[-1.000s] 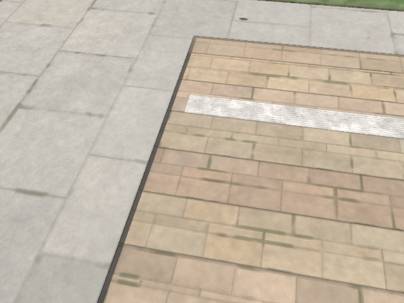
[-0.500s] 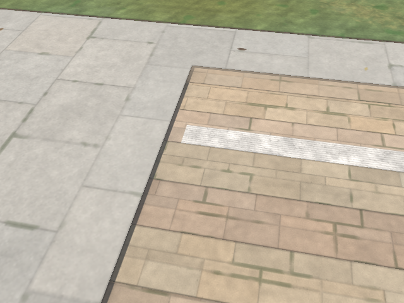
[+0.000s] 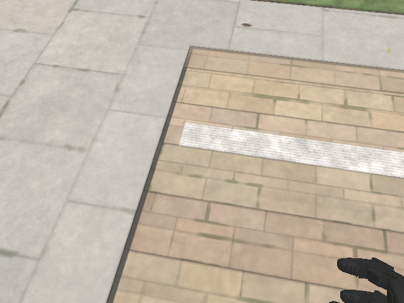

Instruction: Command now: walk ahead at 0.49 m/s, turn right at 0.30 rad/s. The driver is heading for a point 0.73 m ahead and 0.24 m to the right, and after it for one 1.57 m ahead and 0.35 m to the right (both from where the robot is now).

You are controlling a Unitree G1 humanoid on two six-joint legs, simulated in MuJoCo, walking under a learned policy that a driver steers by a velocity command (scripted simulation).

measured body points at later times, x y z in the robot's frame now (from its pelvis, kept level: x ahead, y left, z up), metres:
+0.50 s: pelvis +0.27 -0.07 +0.00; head +0.31 -0.10 +0.44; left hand +0.53 +0.11 -0.08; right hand +0.24 -0.37 -0.14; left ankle +0.12 +0.10 -0.69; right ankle +0.35 -0.18 -0.72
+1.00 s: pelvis +0.55 -0.15 +0.00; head +0.58 -0.17 +0.45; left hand +0.75 +0.08 -0.11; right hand +0.64 -0.48 -0.06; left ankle +0.70 -0.11 -0.72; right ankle +0.36 -0.18 -0.69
